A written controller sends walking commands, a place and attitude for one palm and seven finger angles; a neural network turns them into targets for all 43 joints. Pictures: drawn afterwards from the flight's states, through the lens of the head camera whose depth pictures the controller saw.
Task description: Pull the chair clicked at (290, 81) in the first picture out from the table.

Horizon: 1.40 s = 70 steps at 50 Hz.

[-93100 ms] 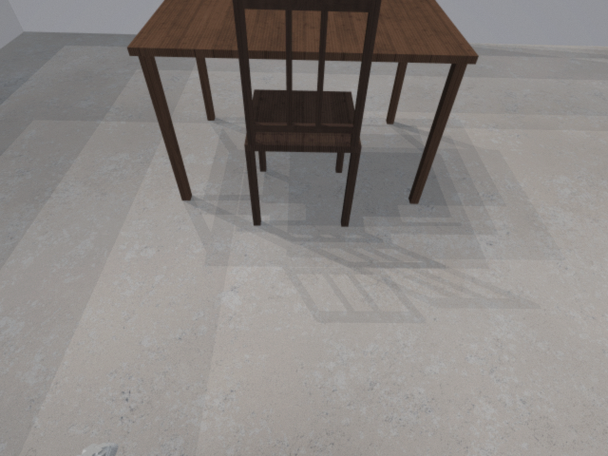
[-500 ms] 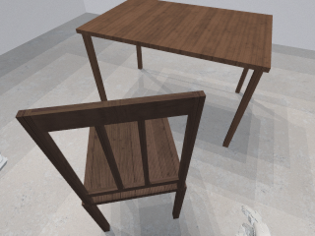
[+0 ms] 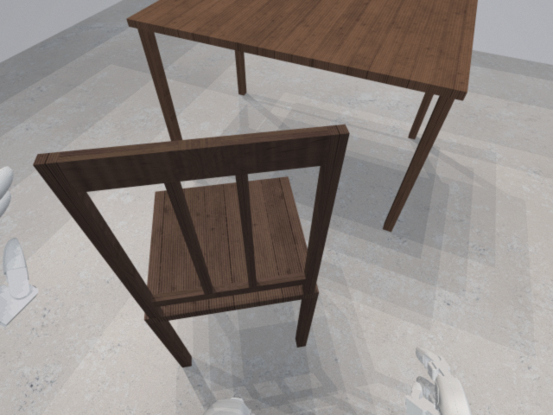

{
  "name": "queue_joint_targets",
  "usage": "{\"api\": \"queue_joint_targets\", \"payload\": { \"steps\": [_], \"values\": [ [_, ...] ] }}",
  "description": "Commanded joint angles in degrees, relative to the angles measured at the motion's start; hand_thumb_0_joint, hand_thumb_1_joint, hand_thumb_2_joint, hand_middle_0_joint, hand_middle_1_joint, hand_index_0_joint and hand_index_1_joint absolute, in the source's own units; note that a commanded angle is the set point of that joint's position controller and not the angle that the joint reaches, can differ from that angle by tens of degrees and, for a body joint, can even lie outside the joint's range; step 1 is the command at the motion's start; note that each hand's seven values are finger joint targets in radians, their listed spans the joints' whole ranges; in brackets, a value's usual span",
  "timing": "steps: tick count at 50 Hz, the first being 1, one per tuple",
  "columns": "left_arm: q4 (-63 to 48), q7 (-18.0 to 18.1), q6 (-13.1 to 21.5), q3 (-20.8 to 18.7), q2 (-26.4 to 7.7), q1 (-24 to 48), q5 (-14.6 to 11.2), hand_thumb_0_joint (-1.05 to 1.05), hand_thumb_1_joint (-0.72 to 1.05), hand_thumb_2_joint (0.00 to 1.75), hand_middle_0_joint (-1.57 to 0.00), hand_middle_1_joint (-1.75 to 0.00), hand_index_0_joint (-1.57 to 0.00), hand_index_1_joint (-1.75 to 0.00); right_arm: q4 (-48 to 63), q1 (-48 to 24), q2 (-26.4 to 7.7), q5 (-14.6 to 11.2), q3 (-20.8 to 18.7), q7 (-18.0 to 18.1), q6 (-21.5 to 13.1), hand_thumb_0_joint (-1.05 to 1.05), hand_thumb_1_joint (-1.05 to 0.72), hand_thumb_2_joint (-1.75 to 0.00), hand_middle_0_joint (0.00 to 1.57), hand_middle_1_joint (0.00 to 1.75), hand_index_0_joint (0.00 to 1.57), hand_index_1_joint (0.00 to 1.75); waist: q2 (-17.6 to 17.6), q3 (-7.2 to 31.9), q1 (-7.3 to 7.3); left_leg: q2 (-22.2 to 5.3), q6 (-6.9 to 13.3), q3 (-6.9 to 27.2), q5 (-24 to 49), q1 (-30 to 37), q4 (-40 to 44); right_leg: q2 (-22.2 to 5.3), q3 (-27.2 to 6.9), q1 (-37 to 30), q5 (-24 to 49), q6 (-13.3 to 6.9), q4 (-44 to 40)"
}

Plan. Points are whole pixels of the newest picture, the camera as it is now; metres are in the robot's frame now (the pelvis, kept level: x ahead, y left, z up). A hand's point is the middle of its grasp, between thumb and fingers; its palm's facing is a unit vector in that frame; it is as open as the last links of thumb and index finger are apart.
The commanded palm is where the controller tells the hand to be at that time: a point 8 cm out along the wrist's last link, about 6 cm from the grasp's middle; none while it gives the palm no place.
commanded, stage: step back with the hand held close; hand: left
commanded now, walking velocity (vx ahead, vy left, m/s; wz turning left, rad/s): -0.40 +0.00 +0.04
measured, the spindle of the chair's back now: (193, 246) +0.40 +0.19 -0.06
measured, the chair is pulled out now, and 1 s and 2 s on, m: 0.62 0.62 0.62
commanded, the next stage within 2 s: stop stepping back and stand still in 0.04 s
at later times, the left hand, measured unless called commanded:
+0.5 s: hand out of the picture +0.08 +0.25 +0.16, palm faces +0.48 -0.76 -0.44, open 7.4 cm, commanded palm +0.03 +0.28 +0.18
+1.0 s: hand out of the picture +0.06 +0.26 +0.10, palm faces +0.39 -0.80 -0.45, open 7.4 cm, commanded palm none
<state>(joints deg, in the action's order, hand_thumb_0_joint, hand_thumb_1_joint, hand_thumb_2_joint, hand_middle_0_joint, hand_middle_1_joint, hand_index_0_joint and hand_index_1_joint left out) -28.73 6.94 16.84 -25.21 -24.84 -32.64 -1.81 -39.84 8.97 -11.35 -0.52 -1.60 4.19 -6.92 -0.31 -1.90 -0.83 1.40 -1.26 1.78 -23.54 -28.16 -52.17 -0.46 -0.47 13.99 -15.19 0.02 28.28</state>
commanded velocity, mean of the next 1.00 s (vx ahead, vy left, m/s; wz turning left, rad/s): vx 0.08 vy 0.02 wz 0.00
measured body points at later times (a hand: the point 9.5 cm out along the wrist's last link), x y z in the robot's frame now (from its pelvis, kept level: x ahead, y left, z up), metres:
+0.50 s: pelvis -0.11 -0.02 +0.00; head -0.14 -0.02 +0.45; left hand +0.05 +0.29 +0.19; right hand +0.01 -0.27 -0.10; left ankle -0.13 +0.09 -0.70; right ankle -0.06 -0.14 -0.74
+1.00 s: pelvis -0.14 -0.01 +0.00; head -0.15 -0.02 +0.45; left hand +0.03 +0.30 +0.13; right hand +0.01 -0.25 -0.10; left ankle -0.14 +0.08 -0.74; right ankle -0.11 -0.13 -0.73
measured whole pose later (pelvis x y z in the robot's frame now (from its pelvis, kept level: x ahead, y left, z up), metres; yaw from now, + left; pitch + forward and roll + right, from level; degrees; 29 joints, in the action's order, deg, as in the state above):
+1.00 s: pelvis -0.14 -0.01 +0.00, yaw +3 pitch +0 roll +0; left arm -10.5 5.2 8.8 -16.8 -19.8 -24.3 1.2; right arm -41.7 13.4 -12.8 -0.1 -1.3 0.9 -6.7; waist -1.4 2.2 -0.2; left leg 1.9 2.1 -0.5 -16.1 -14.1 -30.6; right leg -1.8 3.2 16.7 -13.8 -0.2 32.4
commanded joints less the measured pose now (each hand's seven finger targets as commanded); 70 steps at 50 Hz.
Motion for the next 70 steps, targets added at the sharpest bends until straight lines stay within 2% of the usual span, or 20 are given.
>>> {"api": "queue_joint_targets", "payload": {
  "steps": [1,5,8,13,15,17,20,24,28,30,34,40,46,47,48,50,54,58,62,70],
  "values": [
    [-8.3,2.8,2.4,-8.4,-10.3,2.9,0.1,0.00,0.90,0.90,-0.20,-0.30,-0.20,-0.30,10.7,-6.3,-4.2,0.3,-0.1,1.8,-2.2,0.00,-0.90,-0.90,0.20,0.30,0.20,0.30,6.6,6.8,1.57,-1.8,0.9,-1.9,10.7,6.2,27.6,-11.4,-2.3,-7.5,43.1,-3.7,3.4],
    [-12.9,1.8,4.1,-8.4,-10.2,-3.8,-0.6,0.00,0.90,0.90,-0.20,-0.30,-0.20,-0.30,11.2,-2.6,-6.8,0.3,-3.8,-0.5,-4.4,0.00,-0.90,-0.90,0.20,0.30,0.20,0.30,-11.7,14.4,-0.09,-22.6,11.9,10.9,67.0,29.9,27.9,-1.0,-2.3,13.4,-14.9,1.1,28.4],
    [-21.8,1.8,3.6,-9.6,-11.3,-0.2,-0.9,0.00,0.90,0.90,-0.20,-0.30,-0.20,-0.30,10.3,-0.9,-7.3,1.2,-3.6,-1.3,-5.5,0.00,-0.90,-0.90,0.20,0.30,0.20,0.30,-15.1,12.6,0.78,-19.7,10.4,8.6,56.3,20.7,27.8,-1.9,-2.6,9.4,-12.7,1.2,27.5],
    [-16.2,2.5,0.1,-11.9,-12.3,-4.0,-1.8,0.00,0.90,0.90,-0.20,-0.30,-0.20,-0.30,12.9,-0.7,-7.5,-0.6,-2.1,-1.3,-3.5,0.00,-0.90,-0.90,0.20,0.30,0.20,0.30,-14.0,6.7,1.21,-13.4,5.3,5.8,-1.8,3.2,29.7,-2.2,3.3,-7.1,-3.7,0.8,-0.4],
    [-10.6,2.7,-0.3,-11.4,-12.8,-2.2,-1.1,0.00,0.90,0.90,-0.20,-0.30,-0.20,-0.30,12.2,1.0,-6.9,-0.6,-1.7,-0.7,-2.7,0.00,-0.90,-0.90,0.20,0.30,0.20,0.30,-3.3,5.8,1.92,-5.8,2.4,-0.3,-11.9,1.0,21.4,-4.2,2.9,-8.4,-3.9,-1.2,-8.1],
    [-7.3,2.4,-1.9,-8.9,-11.5,1.6,-1.5,0.00,0.90,0.90,-0.20,-0.30,-0.20,-0.30,12.0,1.4,-8.1,-1.0,-3.4,-0.2,-2.0,0.00,-0.90,-0.90,0.20,0.30,0.20,0.30,15.3,2.5,2.09,0.2,0.1,-2.4,-4.6,9.6,-5.0,-17.1,-19.1,16.5,-30.4,-8.1,-20.9],
    [-3.7,2.2,-3.6,-5.8,-10.1,6.5,-1.0,0.00,0.90,0.90,-0.20,-0.30,-0.20,-0.30,10.5,-0.1,-6.9,-0.3,-1.1,-0.3,-0.6,0.00,-0.90,-0.90,0.20,0.30,0.20,0.30,11.3,0.4,3.80,-1.7,1.8,-0.8,-0.9,11.2,-11.2,-17.5,-9.5,22.7,-26.3,-7.1,-18.1],
    [-6.6,3.4,-2.1,-4.2,-9.4,8.6,1.0,0.00,0.90,0.90,-0.20,-0.30,-0.20,-0.30,10.3,-0.8,-6.9,0.2,-1.3,1.0,-2.9,0.00,-0.90,-0.90,0.20,0.30,0.20,0.30,10.0,1.4,1.81,-1.2,3.8,-4.9,-3.2,13.8,19.5,-13.7,-5.9,9.1,-23.1,-4.3,-15.6],
    [-17.7,4.1,-0.1,-5.6,-11.1,6.8,2.0,0.00,0.90,0.90,-0.20,-0.30,-0.20,-0.30,11.8,0.2,-8.8,0.0,-2.4,0.5,-5.8,0.00,-0.90,-0.90,0.20,0.30,0.20,0.30,-15.8,2.8,0.43,-12.2,8.3,8.5,7.7,16.1,39.8,-2.1,2.8,3.7,-8.2,-0.1,10.0],
    [-14.4,3.4,-0.2,-7.5,-12.4,5.8,2.3,0.00,0.90,0.90,-0.20,-0.30,-0.20,-0.30,10.7,-0.6,-6.2,0.3,-2.0,-0.1,-5.7,0.00,-0.90,-0.90,0.20,0.30,0.20,0.30,-22.8,1.1,1.81,-16.2,11.0,16.7,-6.4,6.0,43.9,-1.6,2.6,5.0,-11.8,0.4,24.8],
    [-9.0,2.5,0.6,-7.9,-10.4,1.4,1.1,0.00,0.90,0.90,-0.20,-0.30,-0.20,-0.30,9.6,1.6,-7.9,-0.6,-2.1,-0.8,-5.1,0.00,-0.90,-0.90,0.20,0.30,0.20,0.30,-7.2,0.7,0.63,-12.9,7.8,7.5,15.7,8.1,29.7,-1.7,5.0,-3.6,-2.3,-0.1,-2.4],
    [-2.2,2.1,-0.7,-4.4,-7.4,3.6,-0.4,0.00,0.90,0.90,-0.20,-0.30,-0.20,-0.30,9.4,2.7,-8.3,-1.2,-3.1,-0.1,-3.6,0.00,-0.90,-0.90,0.20,0.30,0.20,0.30,8.2,0.2,2.67,-2.8,3.9,0.0,-3.7,8.8,21.0,-9.6,-12.6,2.8,-16.4,-5.4,-14.6],
    [-9.9,2.8,-0.6,-3.7,-8.6,8.6,0.8,0.00,0.90,0.90,-0.20,-0.30,-0.20,-0.30,10.3,-1.7,-7.6,-0.2,-1.3,0.6,-4.2,0.00,-0.90,-0.90,0.20,0.30,0.20,0.30,-5.6,1.4,1.53,-8.4,5.3,6.4,7.8,12.6,34.7,-4.0,-3.5,-2.4,-0.1,-1.1,-6.1],
    [34.1,-5.1,-12.1,18.3,6.4,8.1,5.7,0.00,0.90,0.90,-0.20,-0.30,-0.20,-0.30,-2.1,1.0,-13.3,1.1,-3.1,-5.0,-3.0,0.00,-0.90,-0.90,0.20,0.30,0.20,0.30,-6.4,-1.4,3.84,-8.4,6.1,8.4,27.8,9.9,25.2,-4.4,2.0,7.1,13.7,-1.3,9.0],
    [36.0,-6.0,-16.5,18.0,10.9,6.3,4.1,0.00,0.90,0.90,-0.20,-0.30,-0.20,-0.30,-1.8,3.4,-6.9,0.8,-1.9,-4.8,1.1,0.00,-0.90,-0.90,0.20,0.30,0.20,0.30,-6.4,3.0,1.75,-8.7,5.8,6.2,34.4,9.9,27.6,-2.9,3.0,3.4,6.5,-0.6,9.0],
    [40.5,-6.1,-17.4,20.2,11.8,8.7,3.7,0.00,0.90,0.90,-0.20,-0.30,-0.20,-0.30,-0.5,2.0,-5.9,1.9,-0.8,-4.3,2.4,0.00,-0.90,-0.90,0.20,0.30,0.20,0.30,-0.6,4.7,0.12,-10.4,7.0,9.4,33.4,9.9,27.6,-2.6,1.9,1.8,-0.6,-0.6,7.4],
    [54.9,-5.6,-16.5,21.3,6.9,13.7,3.7,0.00,0.90,0.90,-0.20,-0.30,-0.20,-0.30,-3.0,4.8,-7.1,1.4,-0.8,-3.8,4.5,0.00,-0.90,-0.90,0.20,0.30,0.20,0.30,14.8,8.3,1.26,-3.1,3.7,3.8,27.6,15.9,21.3,-8.7,-5.1,-4.6,23.7,-5.2,-0.8],
    [68.1,-5.5,-17.3,23.5,6.4,15.8,2.7,0.00,0.90,0.90,-0.20,-0.30,-0.20,-0.30,-8.3,3.8,-6.7,1.4,0.6,-3.5,5.4,0.00,-0.90,-0.90,0.20,0.30,0.20,0.30,-4.2,1.0,0.63,-5.4,3.9,5.6,23.4,15.6,28.6,-5.1,-3.3,-1.7,8.6,-3.1,-3.3],
    [75.8,-5.1,-17.5,23.0,8.6,12.9,2.9,0.00,0.90,0.90,-0.20,-0.30,-0.20,-0.30,-11.3,6.2,-4.7,1.6,0.4,-3.0,6.1,0.00,-0.90,-0.90,0.20,0.30,0.20,0.30,-11.1,-1.1,0.36,-5.6,4.1,5.7,7.7,12.2,32.4,-4.2,-2.0,-3.0,1.8,-3.1,-6.9],
    [83.4,-5.5,-17.3,24.3,8.4,12.9,2.4,0.00,0.90,0.90,-0.20,-0.30,-0.20,-0.30,-15.7,13.3,-3.8,1.3,0.2,-2.8,6.5,0.00,-0.90,-0.90,0.20,0.30,0.20,0.30,0.1,-2.3,0.76,-5.7,4.8,5.7,2.2,11.1,33.0,-4.5,-2.6,-1.2,-4.3,-3.6,-10.1]
  ]
}}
